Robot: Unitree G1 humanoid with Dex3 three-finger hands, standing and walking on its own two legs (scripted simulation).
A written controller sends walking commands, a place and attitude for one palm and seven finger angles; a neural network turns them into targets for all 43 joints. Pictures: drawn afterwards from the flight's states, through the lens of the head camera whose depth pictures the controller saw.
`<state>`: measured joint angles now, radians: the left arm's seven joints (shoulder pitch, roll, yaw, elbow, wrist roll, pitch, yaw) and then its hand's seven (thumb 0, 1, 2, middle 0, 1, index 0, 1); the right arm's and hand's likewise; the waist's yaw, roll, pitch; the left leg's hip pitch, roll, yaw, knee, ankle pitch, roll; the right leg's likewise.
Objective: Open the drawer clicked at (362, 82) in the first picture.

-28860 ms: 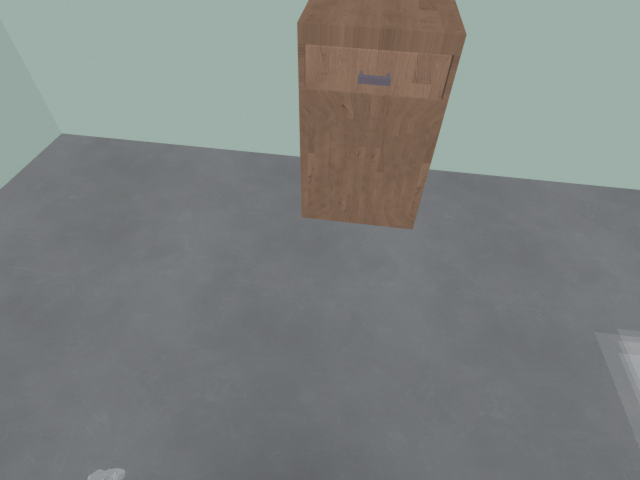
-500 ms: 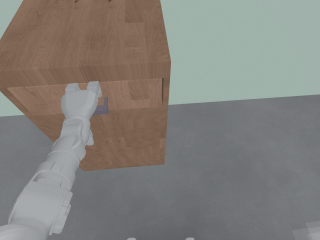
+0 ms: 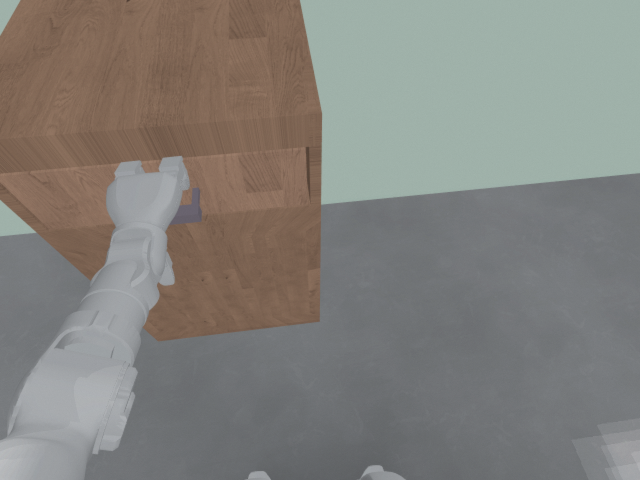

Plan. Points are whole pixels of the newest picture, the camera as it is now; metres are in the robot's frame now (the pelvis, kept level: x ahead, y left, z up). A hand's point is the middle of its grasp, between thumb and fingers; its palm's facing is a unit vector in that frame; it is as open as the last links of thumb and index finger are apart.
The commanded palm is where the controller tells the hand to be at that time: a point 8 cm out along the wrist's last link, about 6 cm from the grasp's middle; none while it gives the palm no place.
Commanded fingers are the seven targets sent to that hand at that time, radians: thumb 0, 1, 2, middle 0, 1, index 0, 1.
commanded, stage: re-aim the fingers above the handle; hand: left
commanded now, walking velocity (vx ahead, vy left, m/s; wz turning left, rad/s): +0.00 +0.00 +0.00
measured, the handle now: (168, 206) +0.53 +0.23 -0.04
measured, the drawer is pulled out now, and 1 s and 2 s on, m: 0.00 0.00 0.00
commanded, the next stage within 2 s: lower the fingers behind the handle in 1.38 s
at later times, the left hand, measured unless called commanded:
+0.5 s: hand (146, 215) +0.47 +0.23 +0.02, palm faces -0.06 +0.00 -1.00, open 13.8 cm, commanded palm +0.46 +0.21 +0.07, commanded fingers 0.00 -0.50 0.30 -0.30 -1.20 -0.30 -1.20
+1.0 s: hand (148, 218) +0.47 +0.23 +0.01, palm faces -0.06 -0.04 -1.00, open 13.8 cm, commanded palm +0.46 +0.22 +0.07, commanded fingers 0.00 -0.50 0.30 -0.30 -1.20 -0.30 -1.20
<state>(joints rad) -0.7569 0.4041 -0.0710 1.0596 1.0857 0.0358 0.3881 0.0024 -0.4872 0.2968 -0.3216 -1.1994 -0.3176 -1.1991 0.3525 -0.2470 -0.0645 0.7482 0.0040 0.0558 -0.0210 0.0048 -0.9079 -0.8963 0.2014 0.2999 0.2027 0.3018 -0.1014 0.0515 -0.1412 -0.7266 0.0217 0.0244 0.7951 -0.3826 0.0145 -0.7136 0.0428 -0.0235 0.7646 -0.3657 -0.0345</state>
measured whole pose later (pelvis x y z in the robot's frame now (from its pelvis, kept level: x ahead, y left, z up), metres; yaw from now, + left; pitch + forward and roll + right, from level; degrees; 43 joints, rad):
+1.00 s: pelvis +0.01 +0.02 +0.00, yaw +0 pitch +19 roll -2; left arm -0.76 0.42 -0.08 1.03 1.07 0.01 0.34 0.00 -0.49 0.30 -0.32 -1.20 -0.32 -1.20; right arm 0.36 -0.24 -0.06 0.74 0.00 0.06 -0.02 0.00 -0.91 -0.90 0.20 0.30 0.20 0.30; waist -0.09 0.05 -0.15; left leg -0.73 0.01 0.02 0.81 -0.40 0.03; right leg -0.71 0.04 -0.02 0.75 -0.37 -0.02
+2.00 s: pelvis +0.00 +0.01 -0.02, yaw -1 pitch +22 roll -2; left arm -0.78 0.42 -0.03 1.11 1.11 0.03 0.42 0.00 -0.49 0.30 -0.32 -1.20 -0.32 -1.20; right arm 0.34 -0.24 -0.06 0.76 -0.02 0.04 -0.01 0.00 -0.91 -0.90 0.20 0.30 0.20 0.30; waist -0.12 0.05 -0.17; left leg -0.85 0.03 0.02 0.90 -0.43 0.02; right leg -0.84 0.05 -0.02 0.85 -0.40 -0.03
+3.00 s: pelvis -0.05 +0.01 -0.06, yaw -1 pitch +26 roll -3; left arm -1.00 0.50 -0.08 1.20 1.11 0.07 0.40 0.00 -0.49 0.30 -0.31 -1.26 -0.31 -1.28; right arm 0.35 -0.25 0.00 0.72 -0.01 0.01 -0.03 0.00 -0.91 -0.90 0.20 0.30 0.20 0.30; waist -0.17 0.05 -0.17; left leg -1.15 0.02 0.01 1.13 -0.44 0.04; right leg -1.12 0.04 -0.04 1.07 -0.41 -0.02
